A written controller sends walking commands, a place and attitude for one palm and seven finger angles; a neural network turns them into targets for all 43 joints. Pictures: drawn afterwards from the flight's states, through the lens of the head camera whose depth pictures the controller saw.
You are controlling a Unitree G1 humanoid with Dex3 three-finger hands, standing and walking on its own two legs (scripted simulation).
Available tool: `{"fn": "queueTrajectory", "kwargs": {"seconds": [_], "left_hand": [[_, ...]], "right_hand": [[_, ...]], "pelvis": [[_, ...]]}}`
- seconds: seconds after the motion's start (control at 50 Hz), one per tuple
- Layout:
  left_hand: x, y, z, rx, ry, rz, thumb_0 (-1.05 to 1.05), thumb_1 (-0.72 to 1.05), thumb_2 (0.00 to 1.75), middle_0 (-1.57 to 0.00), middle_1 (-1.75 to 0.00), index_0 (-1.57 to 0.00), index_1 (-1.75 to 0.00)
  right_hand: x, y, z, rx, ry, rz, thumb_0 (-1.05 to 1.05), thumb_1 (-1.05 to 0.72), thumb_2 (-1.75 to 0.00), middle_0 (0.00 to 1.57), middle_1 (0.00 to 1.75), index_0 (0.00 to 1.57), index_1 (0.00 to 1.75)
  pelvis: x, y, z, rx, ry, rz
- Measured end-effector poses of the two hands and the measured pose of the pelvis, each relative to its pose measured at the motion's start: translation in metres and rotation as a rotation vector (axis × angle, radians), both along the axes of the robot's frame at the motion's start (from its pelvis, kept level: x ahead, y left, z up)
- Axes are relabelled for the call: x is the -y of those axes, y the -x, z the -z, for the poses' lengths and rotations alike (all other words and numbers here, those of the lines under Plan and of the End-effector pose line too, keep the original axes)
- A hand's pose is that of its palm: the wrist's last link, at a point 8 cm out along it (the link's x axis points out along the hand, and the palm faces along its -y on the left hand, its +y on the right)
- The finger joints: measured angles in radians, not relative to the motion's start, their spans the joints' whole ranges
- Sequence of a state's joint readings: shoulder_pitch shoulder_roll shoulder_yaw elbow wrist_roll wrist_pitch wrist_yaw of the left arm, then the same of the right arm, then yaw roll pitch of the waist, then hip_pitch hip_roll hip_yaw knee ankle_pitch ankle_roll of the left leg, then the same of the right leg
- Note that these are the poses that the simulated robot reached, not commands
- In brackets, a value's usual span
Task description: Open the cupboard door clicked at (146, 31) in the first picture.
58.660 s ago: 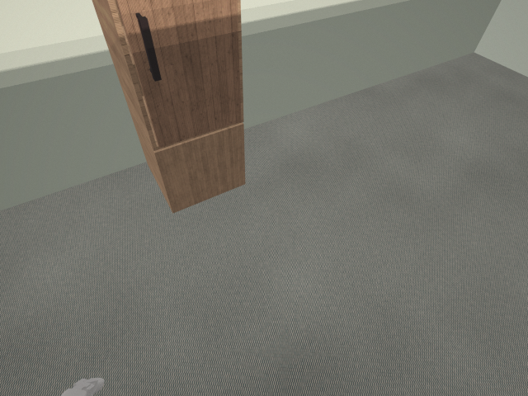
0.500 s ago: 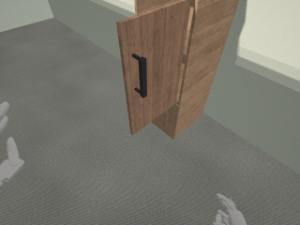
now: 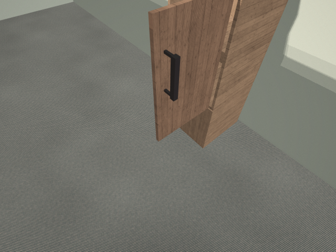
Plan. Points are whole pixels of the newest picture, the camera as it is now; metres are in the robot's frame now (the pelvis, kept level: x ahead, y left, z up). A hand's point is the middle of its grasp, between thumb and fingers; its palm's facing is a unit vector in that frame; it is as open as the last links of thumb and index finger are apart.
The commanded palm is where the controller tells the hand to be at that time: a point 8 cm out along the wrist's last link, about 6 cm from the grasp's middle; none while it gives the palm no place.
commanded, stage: let the arm hang, fingers relaxed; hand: left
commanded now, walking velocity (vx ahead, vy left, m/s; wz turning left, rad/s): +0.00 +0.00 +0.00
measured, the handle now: (170, 76) +0.64 +0.03 +0.04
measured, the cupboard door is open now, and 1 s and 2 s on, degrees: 90 90 90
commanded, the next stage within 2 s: look to check the result in 0.60 s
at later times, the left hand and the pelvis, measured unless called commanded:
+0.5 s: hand out of the picture +0.03 +0.18 -0.17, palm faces +0.00 -0.98 -0.20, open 7.3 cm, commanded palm none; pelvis +0.00 +0.00 +0.00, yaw -1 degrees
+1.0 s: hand out of the picture +0.03 +0.19 -0.17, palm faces +0.00 -0.97 -0.23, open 7.4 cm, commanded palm none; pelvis +0.01 +0.00 +0.00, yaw -1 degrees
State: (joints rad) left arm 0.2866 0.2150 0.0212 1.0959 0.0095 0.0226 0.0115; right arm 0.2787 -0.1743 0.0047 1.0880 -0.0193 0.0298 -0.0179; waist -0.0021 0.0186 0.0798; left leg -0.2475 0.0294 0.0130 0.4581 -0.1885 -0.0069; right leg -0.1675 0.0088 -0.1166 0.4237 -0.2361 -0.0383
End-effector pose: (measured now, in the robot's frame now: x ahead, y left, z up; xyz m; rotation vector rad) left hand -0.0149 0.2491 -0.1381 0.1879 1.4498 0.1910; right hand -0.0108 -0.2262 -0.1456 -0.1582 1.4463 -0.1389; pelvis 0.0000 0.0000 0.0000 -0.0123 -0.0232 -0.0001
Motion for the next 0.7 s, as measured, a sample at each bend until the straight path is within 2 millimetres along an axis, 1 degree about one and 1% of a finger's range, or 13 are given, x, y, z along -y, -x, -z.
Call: {"fn": "queueTrajectory", "kwargs": {"seconds": [0.06, 0.14, 0.22, 0.36, 0.44, 0.56, 0.7], "left_hand": [[-0.004, 0.012, -0.004, -0.037, -0.015, -0.004, -0.01, 0.93, 0.89, -0.2, -0.3, -0.2, -0.3], [-0.004, 0.015, -0.007, -0.045, -0.021, -0.004, 0.0, 0.92, 0.9, -0.2, -0.3, -0.2, -0.3], [0.001, 0.006, -0.005, -0.018, -0.012, 0.002, 0.0, 0.91, 0.9, -0.2, -0.3, -0.2, -0.3], [0.015, -0.021, 0.0, 0.057, 0.027, 0.022, 0.0, 0.91, 0.9, -0.2, -0.3, -0.2, -0.3], [0.022, -0.033, 0.002, 0.082, 0.042, 0.031, 0.0, 0.91, 0.9, -0.2, -0.3, -0.2, -0.3], [0.02, -0.037, 0.002, 0.082, 0.041, 0.032, 0.0, 0.92, 0.9, -0.2, -0.3, -0.2, -0.3], [0.016, -0.033, 0.001, 0.058, 0.031, 0.025, 0.0, 0.91, 0.9, -0.2, -0.3, -0.2, -0.3]], "right_hand": [[-0.007, 0.006, 0.004, -0.012, -0.023, 0.013, 0.01, -0.91, -0.9, 0.2, 0.29, 0.2, 0.3], [-0.014, 0.009, 0.007, -0.012, -0.043, 0.022, 0.01, -0.91, -0.9, 0.2, 0.29, 0.2, 0.3], [-0.018, 0.007, 0.009, 0.002, -0.05, 0.027, 0.01, -0.91, -0.9, 0.2, 0.29, 0.2, 0.3], [-0.018, -0.001, 0.007, 0.032, -0.044, 0.032, 0.01, -0.91, -0.9, 0.2, 0.29, 0.2, 0.3], [-0.017, -0.003, 0.005, 0.038, -0.036, 0.036, 0.01, -0.91, -0.9, 0.2, 0.29, 0.2, 0.3], [-0.017, -0.003, 0.004, 0.029, -0.032, 0.042, 0.01, -0.91, -0.9, 0.2, 0.29, 0.2, 0.3], [-0.016, -0.004, 0.004, 0.013, -0.031, 0.043, 0.01, -0.91, -0.9, 0.2, 0.29, 0.2, 0.3]], "pelvis": [[-0.002, 0.001, -0.001, 0.004, -0.002, 0.004], [-0.004, 0.002, -0.001, 0.008, -0.005, 0.008], [-0.005, 0.002, -0.001, 0.011, -0.008, 0.011], [-0.005, 0.0, -0.002, 0.013, -0.011, 0.014], [-0.005, -0.001, -0.002, 0.012, -0.012, 0.015], [-0.004, -0.004, -0.002, 0.01, -0.011, 0.015], [-0.004, -0.008, -0.003, 0.008, -0.011, 0.015]]}}
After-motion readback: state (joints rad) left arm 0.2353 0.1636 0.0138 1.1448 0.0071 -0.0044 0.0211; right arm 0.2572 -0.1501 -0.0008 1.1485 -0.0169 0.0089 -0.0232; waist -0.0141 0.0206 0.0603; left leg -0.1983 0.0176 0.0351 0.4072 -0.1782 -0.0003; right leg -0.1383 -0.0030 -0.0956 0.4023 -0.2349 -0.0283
